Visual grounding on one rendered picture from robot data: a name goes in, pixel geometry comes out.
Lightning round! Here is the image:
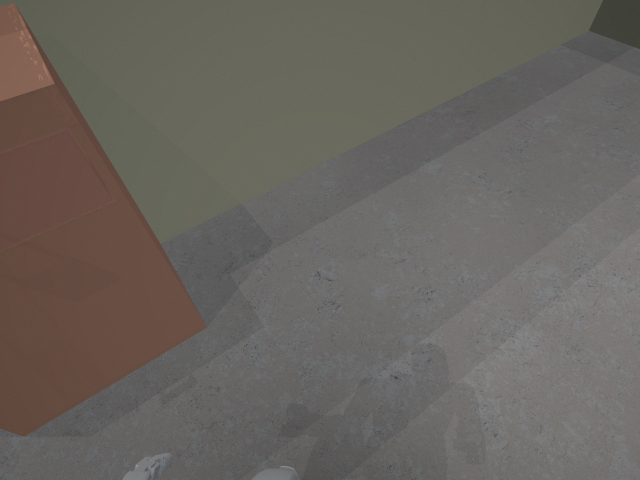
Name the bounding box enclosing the cabinet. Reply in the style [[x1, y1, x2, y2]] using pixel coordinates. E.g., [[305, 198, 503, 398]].
[[0, 3, 207, 437]]

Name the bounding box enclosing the drawer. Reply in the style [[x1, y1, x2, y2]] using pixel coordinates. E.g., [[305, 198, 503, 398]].
[[0, 127, 113, 250]]

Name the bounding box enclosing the robot left hand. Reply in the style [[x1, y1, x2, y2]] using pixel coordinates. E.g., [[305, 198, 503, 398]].
[[122, 453, 173, 480]]

